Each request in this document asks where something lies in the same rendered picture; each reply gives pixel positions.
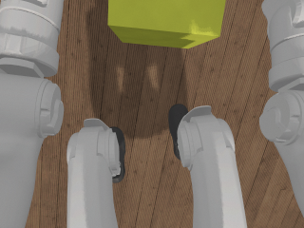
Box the robot left upper arm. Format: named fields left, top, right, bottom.
left=0, top=73, right=65, bottom=228

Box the right robot forearm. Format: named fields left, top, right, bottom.
left=261, top=0, right=304, bottom=93

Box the carton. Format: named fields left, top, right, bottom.
left=107, top=0, right=226, bottom=49

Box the right robot foot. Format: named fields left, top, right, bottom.
left=168, top=104, right=188, bottom=161

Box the robot right upper arm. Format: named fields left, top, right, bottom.
left=259, top=89, right=304, bottom=218

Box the robot left thigh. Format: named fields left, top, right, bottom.
left=66, top=126, right=120, bottom=228

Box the left robot forearm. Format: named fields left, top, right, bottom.
left=0, top=0, right=65, bottom=79

